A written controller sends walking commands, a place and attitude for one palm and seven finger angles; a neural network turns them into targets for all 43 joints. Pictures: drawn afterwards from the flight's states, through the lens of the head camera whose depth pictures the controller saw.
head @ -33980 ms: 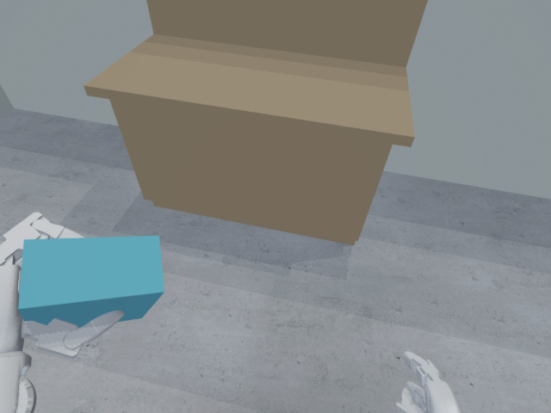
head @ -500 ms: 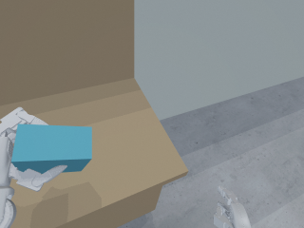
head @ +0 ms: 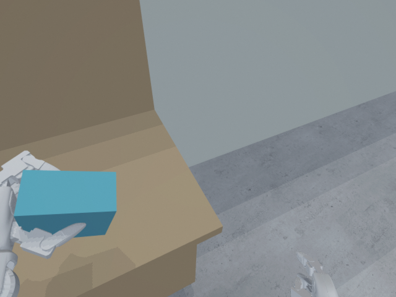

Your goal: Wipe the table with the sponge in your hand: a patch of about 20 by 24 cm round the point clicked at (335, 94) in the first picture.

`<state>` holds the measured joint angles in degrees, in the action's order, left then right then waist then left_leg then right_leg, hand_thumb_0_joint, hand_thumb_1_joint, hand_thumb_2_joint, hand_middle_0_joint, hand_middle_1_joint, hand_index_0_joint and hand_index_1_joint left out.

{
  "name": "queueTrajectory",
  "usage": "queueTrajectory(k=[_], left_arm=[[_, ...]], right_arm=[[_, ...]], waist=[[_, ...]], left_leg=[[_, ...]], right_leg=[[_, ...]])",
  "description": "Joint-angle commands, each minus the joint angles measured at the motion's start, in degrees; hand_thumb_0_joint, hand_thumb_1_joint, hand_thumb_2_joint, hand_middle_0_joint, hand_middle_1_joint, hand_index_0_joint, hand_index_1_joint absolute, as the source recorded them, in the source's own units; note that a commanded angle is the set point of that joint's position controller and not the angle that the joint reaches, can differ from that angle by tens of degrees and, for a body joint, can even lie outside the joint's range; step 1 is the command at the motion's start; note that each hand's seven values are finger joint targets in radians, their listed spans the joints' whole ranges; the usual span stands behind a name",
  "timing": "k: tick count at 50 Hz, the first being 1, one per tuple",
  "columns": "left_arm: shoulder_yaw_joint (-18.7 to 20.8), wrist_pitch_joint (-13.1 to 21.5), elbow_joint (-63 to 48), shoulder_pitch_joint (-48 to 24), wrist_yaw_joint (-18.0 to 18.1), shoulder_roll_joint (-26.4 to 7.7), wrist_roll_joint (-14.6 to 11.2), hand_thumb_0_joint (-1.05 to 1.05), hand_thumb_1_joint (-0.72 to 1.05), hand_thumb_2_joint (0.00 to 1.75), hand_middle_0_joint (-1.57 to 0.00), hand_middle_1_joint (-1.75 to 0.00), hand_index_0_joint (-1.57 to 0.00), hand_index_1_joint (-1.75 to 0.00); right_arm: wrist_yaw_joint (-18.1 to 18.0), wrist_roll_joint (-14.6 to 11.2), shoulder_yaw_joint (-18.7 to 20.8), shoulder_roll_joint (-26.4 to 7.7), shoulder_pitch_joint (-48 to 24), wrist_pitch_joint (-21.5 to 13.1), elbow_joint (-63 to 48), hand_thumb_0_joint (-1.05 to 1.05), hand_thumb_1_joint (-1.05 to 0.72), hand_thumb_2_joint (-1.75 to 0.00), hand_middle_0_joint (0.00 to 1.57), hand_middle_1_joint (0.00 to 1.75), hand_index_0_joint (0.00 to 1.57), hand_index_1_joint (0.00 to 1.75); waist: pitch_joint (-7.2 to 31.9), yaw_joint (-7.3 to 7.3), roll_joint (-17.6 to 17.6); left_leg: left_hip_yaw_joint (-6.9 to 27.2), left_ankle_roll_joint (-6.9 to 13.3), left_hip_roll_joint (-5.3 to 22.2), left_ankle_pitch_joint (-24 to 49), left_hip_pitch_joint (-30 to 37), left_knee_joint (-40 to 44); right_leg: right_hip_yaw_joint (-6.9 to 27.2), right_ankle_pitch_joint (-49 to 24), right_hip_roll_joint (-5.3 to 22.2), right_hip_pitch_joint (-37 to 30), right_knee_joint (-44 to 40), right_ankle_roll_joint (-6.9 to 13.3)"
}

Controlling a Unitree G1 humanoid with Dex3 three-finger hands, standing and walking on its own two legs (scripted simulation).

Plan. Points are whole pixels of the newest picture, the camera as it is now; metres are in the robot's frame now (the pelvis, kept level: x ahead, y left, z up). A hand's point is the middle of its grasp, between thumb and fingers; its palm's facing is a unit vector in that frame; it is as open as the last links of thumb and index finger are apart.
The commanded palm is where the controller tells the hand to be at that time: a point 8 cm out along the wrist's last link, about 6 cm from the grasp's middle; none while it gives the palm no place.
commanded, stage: shuffle to correct the standing spot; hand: left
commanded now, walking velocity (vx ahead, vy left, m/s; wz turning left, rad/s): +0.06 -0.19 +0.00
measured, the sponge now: (84, 207) +0.23 +0.20 +0.13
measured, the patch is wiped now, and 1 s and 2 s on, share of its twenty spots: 0.00 0.00 0.00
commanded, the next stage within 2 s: none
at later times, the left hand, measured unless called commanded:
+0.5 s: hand (49, 202) +0.22 +0.24 +0.16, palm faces +0.32 -0.88 -0.34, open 10.1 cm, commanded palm +0.17 +0.28 +0.18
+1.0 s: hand (45, 202) +0.22 +0.24 +0.16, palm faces +0.31 -0.88 -0.36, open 10.1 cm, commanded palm +0.17 +0.29 +0.18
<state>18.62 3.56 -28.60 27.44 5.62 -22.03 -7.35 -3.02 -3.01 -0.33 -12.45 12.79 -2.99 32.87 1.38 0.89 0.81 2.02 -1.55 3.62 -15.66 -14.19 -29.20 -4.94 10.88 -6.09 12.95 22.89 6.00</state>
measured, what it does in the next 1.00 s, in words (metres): stands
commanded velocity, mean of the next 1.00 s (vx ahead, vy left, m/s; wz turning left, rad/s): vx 0.04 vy -0.20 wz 0.00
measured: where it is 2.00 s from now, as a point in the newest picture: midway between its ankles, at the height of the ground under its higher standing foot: outside the picture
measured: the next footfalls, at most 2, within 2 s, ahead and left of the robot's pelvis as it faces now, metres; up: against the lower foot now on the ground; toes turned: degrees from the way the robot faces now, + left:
none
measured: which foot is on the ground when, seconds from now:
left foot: down 0.00-1.00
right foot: down 0.00-1.00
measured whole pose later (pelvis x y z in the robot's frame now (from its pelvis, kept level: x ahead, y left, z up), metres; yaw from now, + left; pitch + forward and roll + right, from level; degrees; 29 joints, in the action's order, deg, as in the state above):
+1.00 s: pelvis +0.00 +0.01 +0.00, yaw +0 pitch +0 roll -1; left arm 18.5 2.8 -28.8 27.8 5.7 -22.7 -6.9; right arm -2.7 -2.7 -1.0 -11.7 11.8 -1.2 32.2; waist 0.1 0.4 0.6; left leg 1.2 -2.0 3.1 -14.9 -12.4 -27.1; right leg -4.2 10.5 -5.4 11.7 21.8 5.1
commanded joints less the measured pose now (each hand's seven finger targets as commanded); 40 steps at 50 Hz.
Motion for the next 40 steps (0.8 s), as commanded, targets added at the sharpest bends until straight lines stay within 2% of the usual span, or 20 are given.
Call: queueTrajectory(k=[1, 2, 6, 10, 11, 14, 15, 16, 17, 20, 21, 22, 25, 26, 27, 30, 31, 34, 36, 40], left_arm=[[8.05, 3.32, -11.95, -3.58, 1.36, -11.59, -0.44, 0.00, 0.10, 1.30, -1.20, -1.60, -1.20, -1.60], [6.85, 3.38, -12.70, -3.69, 1.29, -10.03, -0.39, 0.00, 0.10, 1.30, -1.20, -1.60, -1.20, -1.60], [7.66, 3.27, -13.06, -4.07, 1.28, -11.49, -0.26, 0.00, 0.10, 1.30, -1.20, -1.60, -1.20, -1.60], [7.42, 2.95, -11.96, -3.59, 1.32, -10.61, -0.27, 0.00, 0.10, 1.30, -1.20, -1.60, -1.20, -1.60], [7.76, 2.89, -11.75, -3.44, 1.27, -11.32, -0.40, 0.00, 0.10, 1.30, -1.20, -1.60, -1.20, -1.60], [6.51, 2.76, -11.78, -4.14, 1.07, -9.90, -0.32, 0.00, 0.10, 1.30, -1.20, -1.60, -1.20, -1.60], [6.71, 2.77, -11.77, -4.35, 1.08, -10.15, -0.27, 0.00, 0.10, 1.30, -1.20, -1.60, -1.20, -1.60], [7.41, 2.92, -12.71, -4.81, 1.10, -11.43, -0.33, 0.00, 0.10, 1.30, -1.20, -1.60, -1.20, -1.60], [6.42, 2.85, -12.44, -4.43, 1.04, -10.01, -0.29, 0.00, 0.10, 1.30, -1.20, -1.60, -1.20, -1.60], [6.22, 2.63, -12.12, -5.16, 1.08, -9.91, -0.08, 0.00, 0.10, 1.30, -1.20, -1.60, -1.20, -1.60], [7.14, 2.74, -12.78, -5.48, 1.11, -11.42, -0.15, 0.00, 0.10, 1.30, -1.20, -1.60, -1.20, -1.60], [6.35, 2.78, -12.81, -5.66, 1.15, -10.29, -0.11, 0.00, 0.10, 1.30, -1.20, -1.60, -1.20, -1.60], [6.38, 2.80, -12.90, -5.60, 1.23, -10.25, 0.11, 0.00, 0.10, 1.30, -1.20, -1.60, -1.20, -1.60], [6.99, 2.96, -13.82, -5.60, 1.22, -11.45, 0.06, 0.00, 0.10, 1.30, -1.20, -1.60, -1.20, -1.60], [6.44, 2.99, -13.58, -5.07, 1.27, -10.40, 0.08, 0.00, 0.10, 1.30, -1.20, -1.60, -1.20, -1.60], [6.71, 2.98, -13.55, -4.48, 1.28, -10.49, 0.17, 0.00, 0.10, 1.30, -1.20, -1.60, -1.20, -1.60], [6.98, 3.03, -13.76, -4.63, 1.20, -11.13, 0.12, 0.00, 0.10, 1.30, -1.20, -1.60, -1.20, -1.60], [6.62, 3.20, -13.82, -3.98, 1.20, -10.21, 0.22, 0.00, 0.10, 1.30, -1.20, -1.60, -1.20, -1.60], [7.24, 3.12, -13.19, -3.29, 1.09, -11.12, 0.13, 0.00, 0.10, 1.30, -1.20, -1.60, -1.20, -1.60], [6.51, 3.13, -12.75, -3.50, 1.13, -9.97, 0.29, 0.00, 0.10, 1.30, -1.20, -1.60, -1.20, -1.60]], right_arm=[[-0.78, -0.08, 2.00, -6.22, -7.00, -2.47, -9.29, 0.00, -0.90, -0.90, 0.20, 0.30, 0.20, 0.30], [-0.74, 0.04, 1.85, -5.95, -6.87, -2.30, -9.48, 0.00, -0.90, -0.90, 0.20, 0.30, 0.20, 0.30], [-0.75, -0.03, 1.98, -6.39, -7.10, -2.04, -9.37, 0.00, -0.90, -0.90, 0.20, 0.30, 0.20, 0.30], [-0.63, 0.17, 2.00, -6.23, -6.69, -1.76, -9.54, 0.00, -0.90, -0.90, 0.20, 0.30, 0.20, 0.30], [-0.66, 0.02, 2.04, -6.33, -6.72, -1.74, -9.29, 0.00, -0.90, -0.90, 0.20, 0.30, 0.20, 0.30], [-0.52, 0.07, 2.01, -6.34, -6.87, -1.52, -9.60, 0.00, -0.90, -0.90, 0.20, 0.30, 0.20, 0.30], [-0.50, 0.12, 2.00, -6.39, -6.79, -1.42, -9.55, 0.00, -0.90, -0.90, 0.20, 0.30, 0.20, 0.30], [-0.64, 0.12, 1.98, -6.43, -7.08, -1.41, -9.32, 0.00, -0.90, -0.90, 0.20, 0.30, 0.20, 0.30], [-0.59, 0.14, 1.90, -6.10, -7.12, -1.33, -9.59, 0.00, -0.90, -0.90, 0.20, 0.30, 0.20, 0.30], [-0.47, 0.19, 1.86, -6.19, -7.23, -1.21, -9.73, 0.00, -0.90, -0.90, 0.20, 0.30, 0.20, 0.30], [-0.57, 0.11, 1.87, -6.29, -7.42, -1.19, -9.51, 0.00, -0.90, -0.90, 0.20, 0.30, 0.20, 0.30], [-0.59, 0.27, 1.70, -5.95, -7.33, -1.16, -9.64, 0.00, -0.90, -0.90, 0.20, 0.30, 0.20, 0.30], [-0.40, 0.25, 1.78, -6.19, -7.19, -1.09, -9.83, 0.00, -0.90, -0.90, 0.20, 0.30, 0.20, 0.30], [-0.52, 0.14, 1.82, -6.30, -7.45, -1.13, -9.66, 0.00, -0.90, -0.90, 0.20, 0.30, 0.20, 0.30], [-0.55, 0.29, 1.73, -5.97, -7.44, -1.09, -9.91, 0.00, -0.90, -0.90, 0.20, 0.30, 0.20, 0.30], [-0.38, 0.36, 1.88, -6.19, -7.20, -1.03, -10.05, 0.00, -0.90, -0.90, 0.20, 0.30, 0.20, 0.30], [-0.47, 0.31, 1.90, -6.34, -7.35, -1.08, -9.82, 0.00, -0.90, -0.90, 0.20, 0.30, 0.20, 0.30], [-0.35, 0.40, 2.05, -6.35, -7.12, -1.08, -10.05, 0.00, -0.90, -0.90, 0.20, 0.30, 0.20, 0.30], [-0.40, 0.33, 2.04, -6.38, -7.20, -1.06, -9.77, 0.00, -0.90, -0.90, 0.20, 0.30, 0.20, 0.30], [-0.30, 0.45, 2.19, -6.38, -7.04, -0.97, -9.89, 0.00, -0.90, -0.90, 0.20, 0.30, 0.20, 0.30]], waist=[[5.02, -0.38, 1.44], [5.33, -0.42, 2.42], [5.02, -0.52, 2.86], [5.18, -0.69, 0.27], [5.40, -0.54, 0.72], [5.09, -0.54, 1.06], [5.03, -0.58, 0.65], [5.86, -0.53, 2.21], [5.40, -0.52, 1.96], [4.05, -0.63, 1.04], [4.50, -0.59, 1.95], [4.30, -0.47, 2.24], [4.16, -0.63, 2.84], [5.07, -0.60, 3.85], [4.87, -0.58, 4.31], [5.22, -0.77, 2.86], [5.34, -0.58, 4.19], [5.94, -0.68, 4.33], [5.77, -0.66, 4.05], [5.13, -0.61, 3.00]], left_leg=[[1.32, 3.56, 2.83, 5.72, 4.23, 1.32], [1.62, 3.73, 3.25, 6.45, 3.74, 2.20], [2.00, 3.72, 3.77, 9.04, 3.66, 2.80], [1.45, 3.77, 3.77, 8.89, 3.16, 1.98], [1.62, 3.69, 3.70, 8.99, 3.83, 2.23], [1.69, 3.74, 3.91, 8.97, 3.91, 2.22], [1.76, 3.74, 4.05, 9.59, 3.75, 2.31], [1.91, 3.70, 4.18, 10.14, 4.66, 3.03], [2.30, 3.86, 4.49, 10.13, 4.52, 3.40], [2.15, 3.81, 4.24, 7.81, 3.30, 2.98], [2.19, 3.85, 4.18, 7.33, 4.36, 3.49], [2.44, 3.88, 4.35, 6.73, 3.61, 4.03], [2.87, 3.86, 4.56, 7.72, 2.94, 4.02], [3.17, 3.90, 4.68, 8.18, 4.00, 4.78], [3.25, 4.03, 5.02, 7.89, 3.56, 5.16], [3.38, 3.88, 5.21, 9.94, 3.14, 4.71], [3.61, 3.84, 5.18, 10.20, 3.77, 5.31], [4.03, 3.90, 5.75, 12.72, 3.87, 5.27], [4.01, 3.74, 5.71, 12.18, 3.98, 5.60], [3.70, 3.66, 5.71, 11.90, 3.26, 4.98]], right_leg=[[10.37, -3.43, 13.19, 0.66, -7.59, -4.08], [9.70, -4.27, 12.61, -0.81, -6.63, -4.34], [9.12, -7.85, 11.96, -2.13, -5.63, -4.79], [9.54, -9.09, 12.09, -3.42, -5.91, -5.06], [9.43, -8.98, 12.17, -2.94, -5.79, -4.83], [9.43, -9.10, 11.98, -2.69, -5.70, -4.96], [9.35, -9.84, 11.96, -3.10, -5.59, -4.94], [9.08, -9.93, 11.86, -3.24, -5.13, -4.84], [8.90, -9.46, 11.49, -3.09, -4.93, -4.98], [9.45, -7.18, 11.63, -2.47, -6.11, -5.08], [9.62, -6.52, 11.63, -1.90, -6.39, -4.97], [9.23, -5.46, 11.40, -2.37, -6.12, -4.91], [8.98, -6.37, 11.25, -2.94, -5.79, -4.64], [8.72, -6.59, 11.07, -2.99, -5.40, -4.59], [8.50, -6.28, 10.84, -3.24, -5.18, -4.82], [8.30, -8.50, 10.85, -4.37, -4.69, -4.77], [8.23, -8.52, 10.68, -3.89, -4.52, -4.66], [7.92, -10.21, 10.53, -4.65, -3.68, -4.63], [7.88, -9.71, 10.49, -4.24, -3.88, -4.73], [8.15, -10.09, 10.84, -4.26, -4.11, -4.59]])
